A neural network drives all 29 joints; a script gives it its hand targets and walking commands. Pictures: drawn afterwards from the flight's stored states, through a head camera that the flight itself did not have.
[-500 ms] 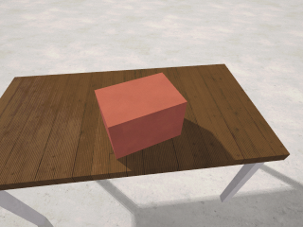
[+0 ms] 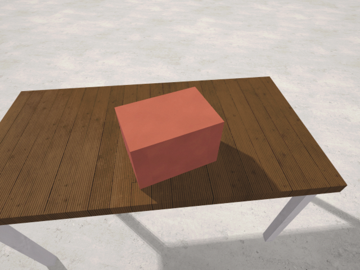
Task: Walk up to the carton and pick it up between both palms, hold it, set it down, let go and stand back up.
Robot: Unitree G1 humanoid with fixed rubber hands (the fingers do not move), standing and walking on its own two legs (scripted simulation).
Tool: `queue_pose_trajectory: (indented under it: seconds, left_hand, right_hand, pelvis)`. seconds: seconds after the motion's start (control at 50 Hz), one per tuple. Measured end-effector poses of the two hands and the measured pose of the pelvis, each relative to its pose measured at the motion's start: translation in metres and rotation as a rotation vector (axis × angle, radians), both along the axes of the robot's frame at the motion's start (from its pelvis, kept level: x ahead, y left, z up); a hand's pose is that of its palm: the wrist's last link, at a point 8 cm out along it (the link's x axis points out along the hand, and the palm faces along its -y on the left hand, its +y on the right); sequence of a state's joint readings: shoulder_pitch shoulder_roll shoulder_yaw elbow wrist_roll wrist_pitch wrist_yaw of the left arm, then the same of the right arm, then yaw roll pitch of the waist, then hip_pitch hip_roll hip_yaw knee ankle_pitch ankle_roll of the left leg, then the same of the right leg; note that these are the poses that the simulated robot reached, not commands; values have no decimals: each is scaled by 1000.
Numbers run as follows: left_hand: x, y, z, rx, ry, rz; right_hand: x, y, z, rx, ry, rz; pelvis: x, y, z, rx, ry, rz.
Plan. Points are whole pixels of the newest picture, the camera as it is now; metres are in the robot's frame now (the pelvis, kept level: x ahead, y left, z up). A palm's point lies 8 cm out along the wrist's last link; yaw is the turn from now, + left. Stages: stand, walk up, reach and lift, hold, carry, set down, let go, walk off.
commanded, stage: stand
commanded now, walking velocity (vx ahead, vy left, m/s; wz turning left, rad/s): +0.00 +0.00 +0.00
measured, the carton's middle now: (168, 135) +0.54 +0.05 -0.05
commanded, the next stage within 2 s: none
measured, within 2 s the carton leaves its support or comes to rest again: neither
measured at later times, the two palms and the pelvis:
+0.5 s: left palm out of the picture -0.01 +0.22 -0.15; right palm out of the picture -0.03 -0.21 -0.14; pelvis +0.00 +0.00 +0.00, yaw +0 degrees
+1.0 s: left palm out of the picture -0.02 +0.21 -0.15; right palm out of the picture -0.03 -0.20 -0.14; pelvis +0.01 +0.01 +0.00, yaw +0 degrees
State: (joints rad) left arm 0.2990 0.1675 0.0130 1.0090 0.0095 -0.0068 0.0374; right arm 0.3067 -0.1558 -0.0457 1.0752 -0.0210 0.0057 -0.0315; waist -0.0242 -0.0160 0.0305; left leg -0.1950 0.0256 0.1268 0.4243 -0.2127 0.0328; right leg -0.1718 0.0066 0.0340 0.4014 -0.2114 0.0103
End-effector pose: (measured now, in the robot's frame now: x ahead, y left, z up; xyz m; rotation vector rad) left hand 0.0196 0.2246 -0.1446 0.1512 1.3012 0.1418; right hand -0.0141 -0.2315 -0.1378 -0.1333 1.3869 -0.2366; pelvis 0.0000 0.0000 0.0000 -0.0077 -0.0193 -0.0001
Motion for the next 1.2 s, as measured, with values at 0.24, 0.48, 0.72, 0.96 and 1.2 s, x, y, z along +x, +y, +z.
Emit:
queue_pose_trajectory:
  seconds: [0.24, 0.48, 0.72, 0.96, 1.2]
  left_hand:
    - [-18, -5, -3, -13, 56, 10]
    - [-27, -8, -4, -21, 88, 16]
    - [-35, -10, -5, -28, 118, 21]
    - [-39, -13, -6, -37, 131, 25]
    - [-40, -13, -5, -35, 140, 27]
  right_hand:
    - [-8, 13, -3, 24, 38, -5]
    - [-15, 21, -5, 39, 61, -9]
    - [-19, 25, -5, 45, 78, -14]
    - [-19, 30, -6, 53, 80, -12]
    - [-21, 32, -6, 58, 84, -17]
  pelvis:
    - [1, 2, 0, 1, 0, 4]
    - [2, 4, 0, 3, 0, 5]
    - [3, 5, 0, 4, 2, 5]
    - [5, 6, 0, 5, 2, 5]
    - [6, 7, 0, 6, 3, 5]
